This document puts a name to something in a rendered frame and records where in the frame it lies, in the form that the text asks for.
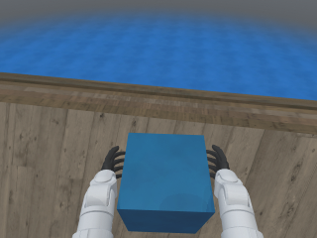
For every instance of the right robot hand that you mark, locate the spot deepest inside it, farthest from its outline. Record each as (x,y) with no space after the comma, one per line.
(220,161)

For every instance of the robot left forearm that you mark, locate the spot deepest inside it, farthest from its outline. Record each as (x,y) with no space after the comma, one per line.
(97,210)

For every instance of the robot right forearm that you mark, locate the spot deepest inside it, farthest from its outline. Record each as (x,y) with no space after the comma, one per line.
(235,207)

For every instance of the carton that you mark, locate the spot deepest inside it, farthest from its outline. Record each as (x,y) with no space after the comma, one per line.
(165,185)

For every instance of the left robot hand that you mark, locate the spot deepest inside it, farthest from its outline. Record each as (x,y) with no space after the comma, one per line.
(110,161)

